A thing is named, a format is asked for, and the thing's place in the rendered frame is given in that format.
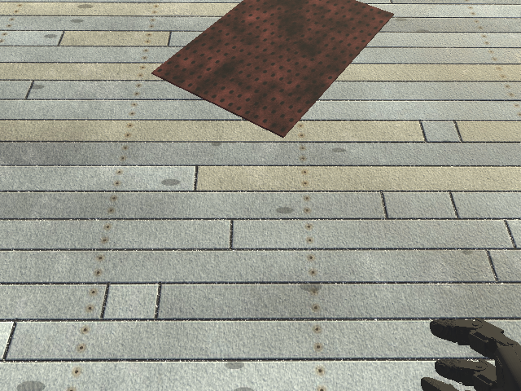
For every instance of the robot right hand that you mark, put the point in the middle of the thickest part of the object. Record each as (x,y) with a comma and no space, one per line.
(486,339)

